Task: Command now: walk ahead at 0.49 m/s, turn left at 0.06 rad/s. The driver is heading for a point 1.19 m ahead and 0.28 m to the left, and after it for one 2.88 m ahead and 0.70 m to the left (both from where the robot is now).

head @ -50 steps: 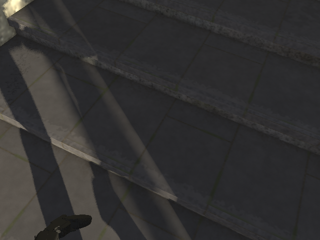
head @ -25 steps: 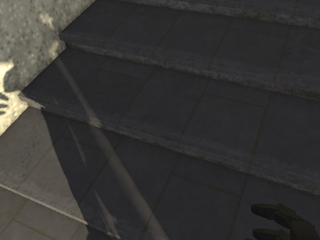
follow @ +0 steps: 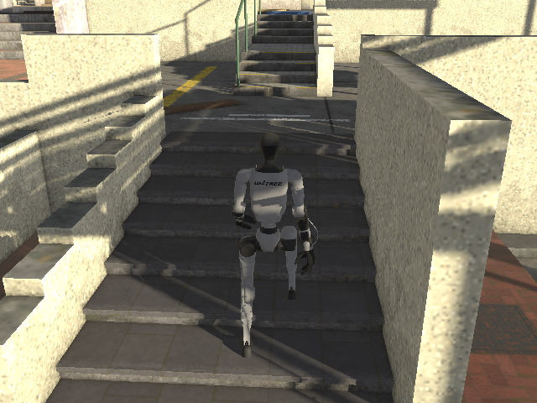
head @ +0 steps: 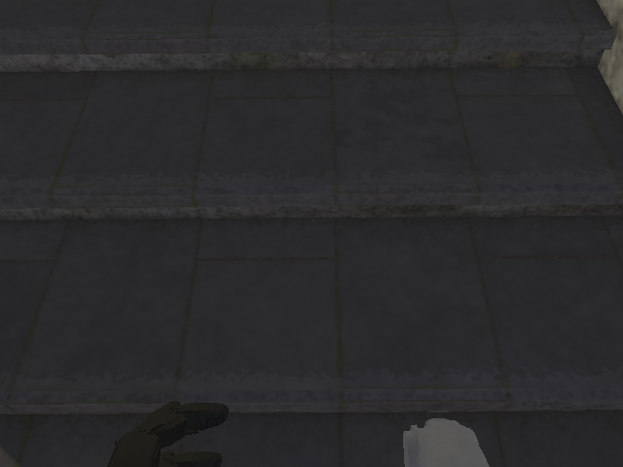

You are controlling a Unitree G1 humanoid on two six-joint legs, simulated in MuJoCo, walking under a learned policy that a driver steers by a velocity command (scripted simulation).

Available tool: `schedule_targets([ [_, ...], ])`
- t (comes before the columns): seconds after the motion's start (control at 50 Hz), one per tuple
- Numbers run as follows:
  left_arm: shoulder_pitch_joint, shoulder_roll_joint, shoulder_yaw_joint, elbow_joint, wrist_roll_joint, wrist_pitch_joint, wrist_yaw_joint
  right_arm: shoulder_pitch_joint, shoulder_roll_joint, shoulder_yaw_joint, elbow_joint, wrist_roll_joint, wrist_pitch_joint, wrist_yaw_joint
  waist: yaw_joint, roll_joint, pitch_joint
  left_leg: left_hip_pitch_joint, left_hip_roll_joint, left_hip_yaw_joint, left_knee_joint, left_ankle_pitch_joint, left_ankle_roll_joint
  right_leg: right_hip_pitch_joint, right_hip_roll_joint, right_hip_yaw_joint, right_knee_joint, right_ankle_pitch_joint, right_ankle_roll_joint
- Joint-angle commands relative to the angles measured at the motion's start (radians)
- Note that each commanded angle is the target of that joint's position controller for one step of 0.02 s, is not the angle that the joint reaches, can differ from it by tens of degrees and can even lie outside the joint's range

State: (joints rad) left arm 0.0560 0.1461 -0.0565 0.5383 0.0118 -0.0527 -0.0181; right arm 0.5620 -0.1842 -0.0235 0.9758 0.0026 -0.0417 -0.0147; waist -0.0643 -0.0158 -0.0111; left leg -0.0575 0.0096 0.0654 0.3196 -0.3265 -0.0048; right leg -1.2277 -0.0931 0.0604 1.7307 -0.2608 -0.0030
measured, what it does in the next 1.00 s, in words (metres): climbs, turning left: right foot 0.11 m higher, then left foot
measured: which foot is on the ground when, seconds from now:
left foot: down 0.00-0.12, up 0.14-0.66, down 0.68-1.00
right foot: up 0.00-0.08, down 0.10-0.66, up 0.68-1.00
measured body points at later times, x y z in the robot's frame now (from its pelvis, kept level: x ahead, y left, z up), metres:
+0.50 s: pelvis +0.27 -0.03 +0.11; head +0.27 -0.03 +0.56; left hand +0.21 +0.23 -0.03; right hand +0.52 -0.21 +0.03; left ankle +0.37 +0.13 -0.53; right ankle +0.22 -0.15 -0.63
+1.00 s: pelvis +0.53 +0.11 +0.12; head +0.55 +0.16 +0.57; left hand +0.69 +0.36 +0.06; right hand +0.59 -0.10 -0.01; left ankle +0.42 +0.13 -0.63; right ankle +0.75 +0.09 -0.39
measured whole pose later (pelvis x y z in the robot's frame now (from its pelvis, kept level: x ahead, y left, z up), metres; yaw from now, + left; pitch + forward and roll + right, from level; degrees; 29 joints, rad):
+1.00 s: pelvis +0.53 +0.11 +0.12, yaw +29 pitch +4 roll -4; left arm 0.01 0.08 -0.10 0.54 0.00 -0.08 -0.01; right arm 0.49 -0.12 0.03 0.93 0.01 -0.02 -0.01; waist -0.03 0.00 0.00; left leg -0.05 -0.02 -0.07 0.26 -0.27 0.07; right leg -1.23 -0.09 -0.13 1.59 -0.11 0.00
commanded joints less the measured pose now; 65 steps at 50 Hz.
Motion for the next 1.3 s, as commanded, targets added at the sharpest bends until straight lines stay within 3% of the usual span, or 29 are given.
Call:
schedule_targets([
  [0.02, -0.199, 0.011, -0.026, -0.176, 0.017, -0.044, -0.016, -0.087, -0.172, -0.02, -0.106, 0.041, -0.035, -0.017, 0.054, 0.013, 0.001, -0.411, 0.195, -0.166, -0.358, 0.241, 0.203, 0.581, -0.028, -0.178, -0.431, 0.072, 0.003],
  [0.1, 0.196, 0.221, 0.084, -0.09, -0.031, -0.055, 0.006, -0.042, -0.261, -0.019, -0.075, -0.006, -0.029, 0.004, 0.272, 0.296, -0.223, 0.024, 0.198, -0.135, 0.211, 1.438, 0.106, 0.96, 0.115, -0.134, -0.837, -0.019, -0.107],
  [0.12, 0.373, 0.354, 0.129, -0.043, 0.006, -0.05, 0.012, -0.064, -0.211, -0.009, -0.124, -0.026, -0.041, -0.008, 0.304, 0.11, -0.348, -0.167, 0.14, -0.149, 0.562, 1.009, 0.073, 1.226, -0.108, 0.217, -0.918, 0.176, -0.172],
  [0.14, 0.456, 0.39, 0.14, 0.03, 0.034, -0.039, 0.005, 0.067, -0.021, 0.015, -0.128, -0.007, -0.068, 0.013, 0.208, -0.369, -0.552, -0.47, -0.084, -0.235, 0.928, 0.019, 0.033, 1.457, -0.359, 0.783, -1.306, 0.123, -0.309],
  [0.16, 0.435, 0.289, 0.116, 0.025, 0.033, -0.041, 0.011, 0.054, -0.083, -0.018, -0.092, 0.013, -0.073, 0.041, 0.217, -0.187, -0.483, -0.586, -0.097, -0.363, 1.244, -0.011, 0.011, 1.359, -0.379, 0.918, -1.401, -0.014, -0.317],
  [0.2, 0.271, 0.16, 0.091, 0.104, -0.02, -0.05, -0.008, -0.189, -0.05, -0.014, -0.207, 0.027, -0.036, 0.029, 0.137, -0.065, -0.112, -0.759, 0.033, -0.178, 1.358, 0.054, 0.054, 1.041, -0.32, 0.51, -1.382, -0.221, -0.213],
  [0.28, 0.177, 0.026, 0.08, 0.247, -0.005, -0.065, -0.012, -0.2, -0.01, -0.009, -0.265, 0.031, 0.019, 0.019, 0.006, -0.089, 0.047, -0.716, 0.081, -0.184, 1.285, 0.141, 0.126, 0.844, -0.203, 0.056, -1.463, -0.049, -0.092],
  [0.38, 0.188, 0.129, 0.109, 0.281, 0.024, -0.067, 0.033, -0.304, -0.061, -0.018, -0.314, 0.004, 0.034, 0.026, 0.011, -0.058, 0.04, -0.755, 0.064, -0.141, 1.001, 0.3, 0.061, 0.95, -0.171, -0.193, -1.55, 0.21, -0.128],
  [0.54, 0.271, 0.257, 0.142, 0.269, 0.008, -0.014, 0.053, -0.519, -0.075, -0.021, -0.408, 0.007, 0.07, 0.062, 0.118, -0.031, 0.11, -0.835, 0.114, -0.029, 0.722, 0.154, 0.056, 1.277, -0.291, -0.248, -1.548, 0.225, -0.149],
  [0.6, 0.25, 0.326, 0.158, 0.254, -0.027, 0.01, 0.05, -0.508, -0.107, -0.04, -0.427, 0.012, 0.064, 0.068, 0.09, -0.088, 0.07, -0.554, -0.004, 0.14, 0.52, -0.072, 0.08, 1.261, -0.235, -0.337, -1.395, 0.758, -0.121],
  [0.64, 0.23, 0.367, 0.168, 0.258, -0.043, 0.03, 0.037, -0.296, -0.17, -0.084, -0.381, 0.025, 0.05, 0.062, -0.036, -0.102, -0.039, -0.244, -0.099, 0.179, 0.293, 0.054, 0.136, 1.256, -0.202, -0.36, -1.063, 1.109, -0.093],
  [0.66, 0.236, 0.328, 0.154, 0.25, -0.038, 0.017, 0.03, -0.147, -0.247, -0.123, -0.33, 0.023, 0.054, 0.043, -0.096, -0.051, -0.104, 0.025, -0.109, 0.086, 0.179, 0.214, 0.167, 1.097, -0.151, -0.341, -0.826, 0.88, -0.048],
  [0.68, 0.204, 0.125, 0.098, 0.211, 0.029, -0.004, 0.025, -0.112, -0.354, -0.137, -0.307, 0.012, 0.061, 0.026, -0.022, 0.211, -0.062, 0.205, 0.129, -0.312, 0.188, 0.484, 0.218, 0.7, -0.026, -0.296, -0.447, -0.172, 0.005],
  [0.7, 0.239, 0.1, 0.083, 0.164, 0.01, -0.059, 0.019, -0.085, -0.386, -0.121, -0.353, -0.019, 0.038, 0.03, 0.008, 0.19, -0.287, 0.428, 0.348, -0.909, 0.052, 0.489, 0.441, 0.435, 0.135, -0.029, -0.115, -0.337, 0.058],
  [0.72, 0.149, 0.173, 0.1, 0.143, -0.04, -0.092, 0.012, -0.029, -0.317, -0.117, -0.324, -0.025, 0.021, 0.034, -0.07, 0.07, -0.342, 0.462, 0.381, -0.96, -0.073, 0.219, 0.485, 0.298, 0.099, 0.077, -0.016, -0.217, 0.065],
  [0.74, 0.08, 0.16, 0.091, 0.118, -0.058, -0.108, 0.011, -0.025, -0.248, -0.1, -0.29, -0.011, 0.013, 0.029, -0.058, 0.072, -0.19, 0.384, 0.341, -0.831, -0.077, 0.05, 0.441, 0.179, 0.051, 0.047, -0.002, -0.158, 0.038],
  [0.8, 0.03, 0.082, 0.064, 0.077, -0.015, -0.093, 0.006, -0.094, -0.09, -0.027, -0.252, -0.012, 0.023, 0.031, 0.028, 0.034, -0.032, 0.077, 0.23, -0.581, -0.014, 0.156, 0.34, 0.03, 0.026, -0.034, 0.418, -0.162, -0.005],
  [0.86, 0.04, -0.036, 0.0, 0.002, -0.031, -0.057, -0.026, -0.111, -0.076, 0.003, -0.174, -0.02, 0.041, 0.031, 0.116, 0.047, 0.056, -0.154, 0.213, -0.412, -0.011, 0.088, 0.241, -0.164, 0.004, -0.061, 0.63, -0.15, -0.036],
  [0.9, -0.023, 0.003, -0.018, -0.055, -0.032, -0.043, -0.021, -0.223, -0.072, 0.02, -0.179, -0.025, 0.039, 0.023, 0.15, 0.042, 0.141, -0.482, 0.102, -0.236, -0.122, -0.001, 0.175, 0.023, -0.015, -0.109, 0.234, -0.025, -0.019],
  [0.96, -0.155, 0.056, -0.005, -0.091, 0.003, -0.03, 0.016, -0.136, -0.079, 0.019, -0.126, 0.007, -0.008, -0.006, 0.078, 0.124, 0.023, -0.54, 0.078, -0.137, -0.291, 0.261, 0.198, 0.419, 0.004, -0.213, -0.148, 0.249, 0.022],
  [1.0, -0.197, 0.055, -0.001, -0.102, -0.025, -0.039, 0.037, -0.065, -0.154, 0.001, -0.085, 0.021, -0.005, -0.019, 0.066, 0.108, -0.044, -0.275, 0.094, -0.088, -0.263, 0.696, 0.172, 0.537, 0.04, -0.285, -0.421, 0.213, -0.018],
  [1.06, -0.079, 0.098, 0.018, -0.066, -0.046, -0.031, 0.004, -0.058, -0.206, -0.004, -0.074, -0.021, 0.03, -0.046, 0.135, 0.282, -0.134, 0.234, 0.224, -0.088, -0.02, 1.727, 0.159, 0.509, 0.136, -0.301, -0.614, -0.025, -0.1],
  [1.1, 0.163, 0.192, 0.058, 0.005, -0.048, -0.009, -0.016, -0.173, -0.24, -0.014, -0.095, -0.047, 0.042, -0.051, 0.245, 0.284, -0.207, 0.357, 0.248, -0.038, 0.268, 1.919, 0.17, 0.687, 0.171, -0.219, -0.862, -0.07, -0.152],
  [1.12, 0.254, 0.236, 0.079, 0.054, -0.03, 0.001, -0.028, -0.2, -0.238, -0.021, -0.129, -0.056, 0.031, -0.054, 0.266, 0.184, -0.249, 0.207, 0.216, -0.059, 0.457, 1.715, 0.178, 0.909, 0.153, -0.058, -0.958, -0.014, -0.173],
  [1.14, 0.336, 0.314, 0.106, 0.1, 0.013, -0.002, -0.032, -0.161, -0.104, 0.001, -0.188, -0.047, 0.006, -0.03, 0.189, -0.241, -0.285, -0.252, -0.016, -0.102, 0.926, 0.908, 0.099, 1.202, -0.079, 0.485, -1.164, 0.016, -0.368],
  [1.16, 0.354, 0.273, 0.102, 0.135, 0.027, 0.011, 0.0, -0.198, -0.069, 0.012, -0.197, -0.071, -0.04, 0.023, 0.175, -0.368, -0.308, -0.532, -0.177, -0.225, 1.316, 0.062, 0.065, 1.305, -0.191, 0.947, -1.477, -0.037, -0.436],
  [1.18, 0.299, 0.182, 0.078, 0.158, 0.012, 0.005, 0.012, -0.222, -0.088, -0.003, -0.223, -0.018, -0.071, 0.066, 0.116, -0.191, -0.131, -0.692, -0.115, -0.288, 1.48, 0.025, 0.071, 1.18, -0.216, 0.869, -1.489, -0.192, -0.379],
  [1.22, 0.265, 0.106, 0.06, 0.208, -0.001, -0.013, -0.015, -0.37, -0.053, 0.021, -0.322, -0.014, -0.081, 0.075, 0.037, 0.018, 0.069, -0.826, -0.058, -0.205, 1.514, 0.048, 0.095, 0.969, -0.15, 0.568, -1.439, -0.055, -0.329],
  [1.3, 0.271, 0.105, 0.068, 0.255, -0.023, -0.005, -0.02, -0.342, -0.006, 0.056, -0.37, -0.027, -0.043, 0.061, -0.025, 0.067, 0.052, -0.871, 0.03, -0.095, 1.441, 0.068, 0.048, 0.841, 0.034, 0.224, -1.391, 0.036, -0.246],
])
